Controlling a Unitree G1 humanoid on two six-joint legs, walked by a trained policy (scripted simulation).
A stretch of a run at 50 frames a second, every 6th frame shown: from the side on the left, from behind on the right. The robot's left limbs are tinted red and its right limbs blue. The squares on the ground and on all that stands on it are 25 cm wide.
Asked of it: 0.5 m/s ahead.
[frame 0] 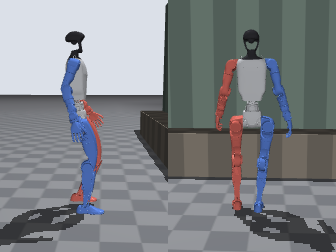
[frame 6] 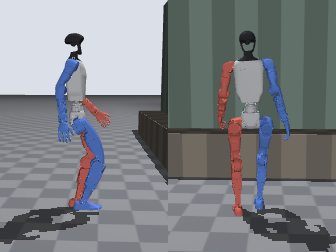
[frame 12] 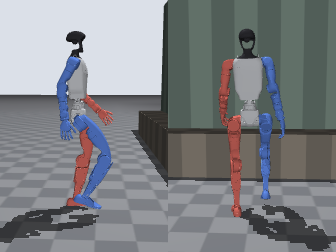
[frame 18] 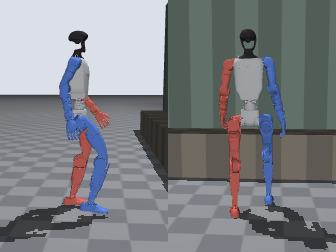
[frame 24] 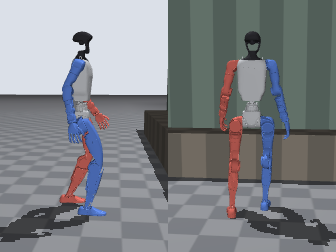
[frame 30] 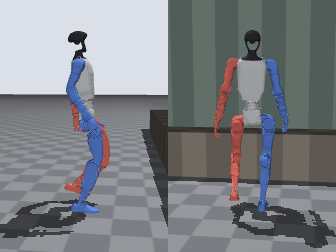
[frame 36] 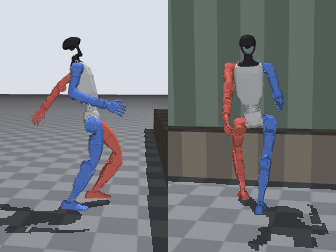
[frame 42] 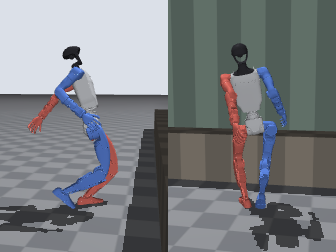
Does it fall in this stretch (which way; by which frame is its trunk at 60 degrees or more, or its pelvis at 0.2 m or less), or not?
no
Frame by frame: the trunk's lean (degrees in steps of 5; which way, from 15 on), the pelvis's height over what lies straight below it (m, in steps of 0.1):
0: 5, 0.8
6: 5, 0.8
12: 5, 0.8
18: 0, 0.8
24: 0, 0.8
30: 10, 0.8
36: 20 backward, 0.7
42: 20 backward and to its left, 0.7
